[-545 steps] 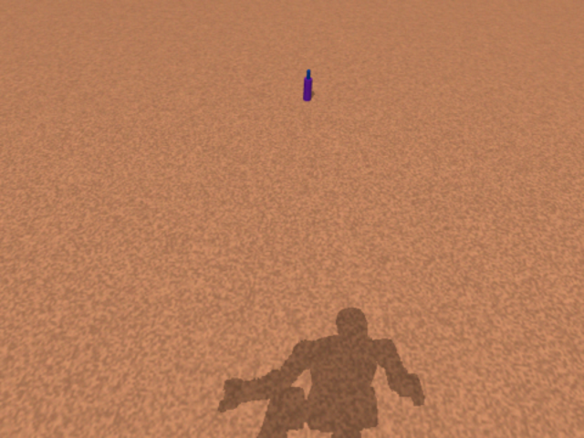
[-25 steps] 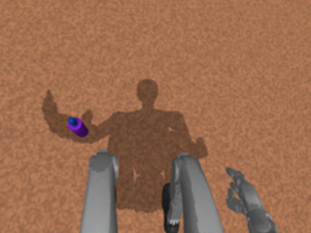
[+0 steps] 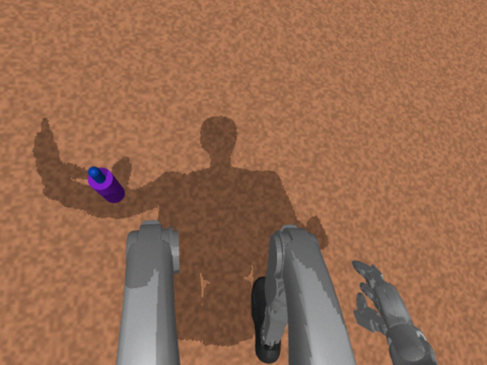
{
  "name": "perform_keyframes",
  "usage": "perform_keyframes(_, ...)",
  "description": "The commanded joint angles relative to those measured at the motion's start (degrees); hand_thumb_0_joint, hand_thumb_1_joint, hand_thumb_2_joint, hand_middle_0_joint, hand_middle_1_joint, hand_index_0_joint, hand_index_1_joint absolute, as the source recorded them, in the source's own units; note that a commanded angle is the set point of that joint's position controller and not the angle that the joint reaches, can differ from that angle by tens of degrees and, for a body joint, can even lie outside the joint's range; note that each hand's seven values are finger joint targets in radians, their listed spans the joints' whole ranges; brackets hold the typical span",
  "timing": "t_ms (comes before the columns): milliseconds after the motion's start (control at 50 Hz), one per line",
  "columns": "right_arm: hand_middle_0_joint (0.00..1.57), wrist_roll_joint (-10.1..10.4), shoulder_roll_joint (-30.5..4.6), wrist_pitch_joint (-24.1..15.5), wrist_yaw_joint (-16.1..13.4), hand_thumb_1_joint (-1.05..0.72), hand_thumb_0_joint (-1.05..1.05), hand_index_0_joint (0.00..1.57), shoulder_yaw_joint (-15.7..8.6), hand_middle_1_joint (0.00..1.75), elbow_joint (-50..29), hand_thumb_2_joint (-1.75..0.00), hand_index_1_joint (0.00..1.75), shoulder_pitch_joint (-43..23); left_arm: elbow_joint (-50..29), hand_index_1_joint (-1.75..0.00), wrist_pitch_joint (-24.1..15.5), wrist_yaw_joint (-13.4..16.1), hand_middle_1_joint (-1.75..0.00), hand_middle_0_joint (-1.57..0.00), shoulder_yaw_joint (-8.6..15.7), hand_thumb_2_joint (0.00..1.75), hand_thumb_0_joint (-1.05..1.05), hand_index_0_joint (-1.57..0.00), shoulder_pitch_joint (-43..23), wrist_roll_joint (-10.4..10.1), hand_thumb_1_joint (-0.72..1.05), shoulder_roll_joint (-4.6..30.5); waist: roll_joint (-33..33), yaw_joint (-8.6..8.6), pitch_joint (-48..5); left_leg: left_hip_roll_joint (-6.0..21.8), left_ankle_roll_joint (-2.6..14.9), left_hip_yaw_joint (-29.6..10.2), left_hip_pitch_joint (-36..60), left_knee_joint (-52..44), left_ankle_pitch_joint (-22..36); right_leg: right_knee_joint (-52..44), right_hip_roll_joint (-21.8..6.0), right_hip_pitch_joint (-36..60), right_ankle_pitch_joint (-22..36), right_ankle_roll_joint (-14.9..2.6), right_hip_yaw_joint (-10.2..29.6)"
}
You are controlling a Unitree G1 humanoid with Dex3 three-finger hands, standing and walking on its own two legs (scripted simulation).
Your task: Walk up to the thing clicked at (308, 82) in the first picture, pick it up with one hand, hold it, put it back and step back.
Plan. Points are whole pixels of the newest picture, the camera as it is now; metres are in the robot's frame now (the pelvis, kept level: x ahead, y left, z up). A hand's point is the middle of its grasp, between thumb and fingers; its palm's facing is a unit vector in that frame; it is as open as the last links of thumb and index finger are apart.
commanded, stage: go down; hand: left
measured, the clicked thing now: (105, 183) +0.43 +0.30 -0.33
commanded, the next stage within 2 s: approach in 0.82 s
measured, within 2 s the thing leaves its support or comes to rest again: neither
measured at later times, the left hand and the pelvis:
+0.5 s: hand out of the picture +0.32 +0.46 -0.02, palm faces +0.33 -0.94 -0.11, open 17.5 cm; pelvis +0.00 +0.00 -0.03, yaw -1 degrees
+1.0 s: hand out of the picture +0.32 +0.47 -0.03, palm faces +0.34 -0.93 -0.09, open 17.6 cm; pelvis +0.00 +0.00 -0.05, yaw -1 degrees
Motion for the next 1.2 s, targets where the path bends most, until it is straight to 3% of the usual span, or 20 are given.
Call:
perform_keyframes(0,0.20,0.54,-13.43,-1.36,-1.32,-0.88,0.00,0.20,-5.18,0.30,-3.11,-0.90,0.30,5.60,-10.70,-0.10,-3.25,0.00,-0.12,-0.03,4.62,0.11,0.00,-0.05,-8.02,-2.44,-0.58,25.38,15.31,3.06,-32.13,-0.49,2.35,2.95,27.52,-16.92,3.63,-10.69,1.56,10.05,5.59,-3.65,-2.33)
perform_keyframes(60,0.20,0.46,-13.55,-1.34,-1.08,-0.89,0.00,0.20,-5.02,0.30,-2.73,-0.90,0.30,5.91,-10.22,-0.10,-3.05,-0.06,-0.12,-0.03,5.59,0.10,0.00,-0.05,-7.11,-2.64,-0.60,26.17,15.79,3.97,-32.76,-0.51,2.28,3.18,27.21,-16.24,4.07,-9.77,1.65,10.32,5.87,-3.71,-2.35)
perform_keyframes(160,0.20,0.40,-13.76,-1.12,-0.92,-0.89,0.00,0.20,-4.89,0.30,-2.14,-0.90,0.30,6.32,-10.92,-0.10,-3.39,-0.64,-0.11,-0.03,5.40,0.11,0.00,-0.05,-9.30,-2.87,-0.57,26.91,15.76,3.33,-32.77,-0.60,2.41,3.41,26.00,-14.56,4.46,-8.61,1.64,8.98,5.87,-3.78,-2.39)
perform_keyframes(260,0.20,0.40,-13.66,-0.99,-0.73,-0.89,0.00,0.20,-4.68,0.30,-1.80,-0.90,0.30,6.38,-10.39,-0.11,-3.36,-1.00,-0.12,-0.03,6.45,0.11,0.00,-0.05,-8.85,-3.20,-0.60,28.52,14.70,4.20,-33.72,-0.84,2.59,4.32,24.52,-13.18,4.39,-8.84,1.82,9.77,5.09,-3.74,-2.06)
perform_keyframes(300,0.20,0.47,-13.75,-0.92,-0.72,-0.89,0.00,0.20,-4.76,0.30,-1.53,-0.90,0.30,6.10,-9.05,-0.10,-3.26,-1.35,-0.11,-0.02,5.58,0.11,0.00,-0.04,-8.38,-3.32,-0.59,27.07,14.60,3.90,-31.69,-0.66,2.60,3.97,23.99,-13.51,3.08,-8.38,1.91,8.18,4.34,-3.74,-2.42)
perform_keyframes(340,0.20,0.48,-13.83,-0.87,-0.58,-0.89,0.00,0.20,-4.80,0.30,-0.83,-0.90,0.30,6.71,-10.88,-0.10,-3.58,-1.63,-0.11,-0.03,5.66,0.11,0.00,-0.04,-10.54,-3.65,-0.59,27.95,15.25,3.60,-32.42,-0.67,2.59,4.05,23.71,-12.73,3.04,-7.94,1.89,8.02,4.38,-3.80,-2.26)
perform_keyframes(360,0.20,0.39,-13.90,-0.87,-0.54,-0.89,0.00,0.20,-4.63,0.30,-1.18,-0.90,0.30,6.60,-9.84,-0.10,-3.52,-1.53,-0.11,-0.03,7.03,0.11,0.00,-0.05,-9.29,-3.83,-0.60,28.89,14.46,3.97,-33.66,-0.78,2.60,4.24,23.93,-12.05,5.02,-7.71,1.84,9.41,5.70,-3.74,-2.28)
perform_keyframes(420,0.20,0.23,-13.78,-0.64,-0.45,-0.89,0.00,0.20,-4.50,0.30,-0.27,-0.90,0.30,7.51,-8.83,-0.11,-3.35,-2.15,-0.11,-0.03,6.07,0.11,0.00,-0.04,-8.96,-3.94,-0.61,27.60,14.28,3.65,-33.45,-0.87,2.58,4.51,24.04,-10.82,8.19,-7.08,1.91,8.84,7.61,-3.87,-2.31)
perform_keyframes(460,0.20,0.27,-13.86,-0.64,-0.38,-0.89,0.00,0.20,-4.56,0.30,-0.91,-0.90,0.30,6.86,-9.69,-0.10,-3.59,-1.89,-0.11,-0.03,7.28,0.11,0.00,-0.05,-9.25,-3.74,-0.60,29.13,14.32,4.12,-33.81,-0.85,2.60,4.46,23.40,-10.98,7.40,-6.90,1.94,9.40,7.22,-3.79,-2.47)
perform_keyframes(520,0.20,0.36,-14.11,-0.49,-0.17,-0.89,0.00,0.20,-4.68,0.30,-0.31,-0.90,0.30,6.64,-9.34,-0.10,-3.90,-2.09,-0.11,-0.03,7.09,0.11,0.00,-0.04,-9.37,-3.68,-0.61,29.22,15.09,4.44,-32.00,-0.54,2.50,3.64,23.28,-11.84,3.51,-6.13,2.10,6.23,4.53,-3.89,-2.74)
perform_keyframes(620,0.20,0.18,-13.99,-0.46,0.02,-0.89,0.00,0.20,-4.33,0.30,0.29,-0.90,0.30,7.04,-6.91,-0.10,-4.24,-2.63,-0.11,-0.03,6.96,0.11,0.00,-0.04,-8.51,-4.40,-0.61,27.74,13.92,3.60,-31.84,-0.72,2.57,4.11,22.44,-10.17,5.45,-5.69,2.07,6.98,5.81,-3.77,-2.72)
perform_keyframes(760,0.20,0.08,-14.42,-0.42,0.07,-0.89,0.00,0.20,-4.39,0.30,-0.06,-0.90,0.30,6.18,-9.03,-0.10,-5.11,-3.01,-0.11,-0.03,8.78,0.11,0.00,-0.04,-9.88,-4.61,-0.60,30.66,14.86,4.49,-32.64,-0.62,2.58,4.24,21.66,-9.60,4.91,-4.65,2.22,7.00,5.42,-3.82,-2.82)
perform_keyframes(800,0.20,0.04,-14.31,-0.31,0.15,-0.90,0.00,0.20,-4.37,0.30,0.33,-0.90,0.30,6.24,-8.46,-0.10,-5.09,-3.34,-0.11,-0.03,7.80,0.10,0.00,-0.05,-9.40,-4.73,-0.61,28.69,15.03,4.00,-32.50,-0.58,2.49,4.15,22.26,-9.31,5.64,-4.22,2.23,6.03,6.01,-3.82,-3.03)
perform_keyframes(880,0.20,0.16,-14.57,-0.32,0.13,-0.89,0.00,0.20,-4.45,0.30,0.23,-0.90,0.30,6.15,-8.33,-0.09,-5.13,-3.64,-0.10,-0.03,7.98,0.10,0.00,-0.04,-8.62,-5.10,-0.59,28.48,15.71,4.00,-32.16,-0.63,2.39,3.80,22.39,-9.43,5.46,-3.55,2.16,5.57,6.04,-3.87,-3.25)
perform_keyframes(940,0.20,0.17,-14.54,-0.21,0.26,-0.90,0.00,0.20,-4.27,0.30,0.35,-0.90,0.30,5.77,-8.65,-0.07,-5.62,-3.70,-0.07,-0.07,8.96,0.00,0.00,-0.08,-8.96,-5.70,-0.61,29.53,15.59,4.42,-32.24,-0.62,2.35,3.76,21.99,-8.67,5.96,-3.04,2.17,5.03,6.21,-3.88,-3.08)
perform_keyframes(960,0.20,0.07,-14.13,-0.26,0.31,-0.90,0.00,0.20,-4.00,0.30,0.57,-0.90,0.30,5.65,-5.70,-0.08,-5.73,-3.95,-0.08,-0.08,7.78,0.00,0.00,-0.08,-7.40,-5.99,-0.61,26.34,13.65,3.39,-31.17,-0.71,2.47,3.84,20.73,-7.78,6.45,-2.97,2.24,5.15,6.42,-3.80,-3.33)
perform_keyframes(980,0.20,0.08,-14.05,-0.42,0.44,-0.90,0.00,0.20,-4.07,0.30,0.30,-0.90,0.30,5.12,-5.57,-0.07,-6.29,-4.04,-0.08,-0.08,7.43,0.00,0.00,-0.08,-7.79,-6.35,-0.61,25.39,12.55,3.10,-29.57,-0.83,2.64,3.98,19.21,-7.33,5.01,-3.34,2.32,3.94,5.15,-3.77,-3.27)
perform_keyframes(1060,0.20,-0.58,-14.07,-1.17,0.67,-0.90,0.00,0.20,-3.11,0.30,-0.06,-0.89,0.30,2.62,-2.57,-0.08,-10.89,-4.73,-0.09,-0.07,5.66,0.00,0.00,-0.08,-11.33,-8.30,-0.61,21.96,10.20,0.73,-24.93,-0.68,2.79,3.63,14.41,-4.36,1.78,-1.85,2.72,1.36,2.60,-3.62,-3.91)
perform_keyframes(1120,0.20,-1.59,-14.28,-1.58,0.96,-0.90,0.00,0.20,-1.93,0.30,-0.37,-0.89,0.30,1.64,1.53,-0.09,-14.96,-4.96,-0.10,-0.07,4.88,0.02,0.00,-0.08,-11.68,-9.44,-0.61,20.15,7.58,0.07,-25.09,-0.69,2.70,3.88,12.44,-1.06,3.17,-0.84,3.04,2.59,3.66,-3.38,-4.01)
perform_keyframes(1180,0.20,-2.66,-15.08,-1.53,1.29,-0.90,0.00,0.20,-0.89,0.30,-0.82,-0.89,0.30,0.35,4.35,-0.10,-18.28,-4.85,-0.11,-0.07,3.51,0.05,0.00,-0.08,-13.04,-9.63,-0.61,18.80,9.63,-0.64,-25.32,-0.27,2.15,3.11,14.24,0.32,3.12,1.54,3.32,0.96,3.91,-3.53,-5.01)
